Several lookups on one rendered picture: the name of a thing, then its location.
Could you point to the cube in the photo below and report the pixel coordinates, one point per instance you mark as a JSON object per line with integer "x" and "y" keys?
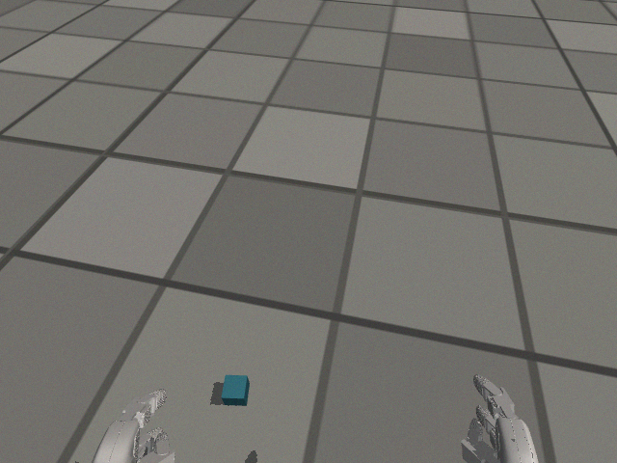
{"x": 236, "y": 390}

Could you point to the right robot hand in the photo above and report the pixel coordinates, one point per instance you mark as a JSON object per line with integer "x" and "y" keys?
{"x": 509, "y": 435}

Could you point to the left robot hand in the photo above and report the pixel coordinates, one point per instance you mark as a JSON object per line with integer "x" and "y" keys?
{"x": 121, "y": 442}

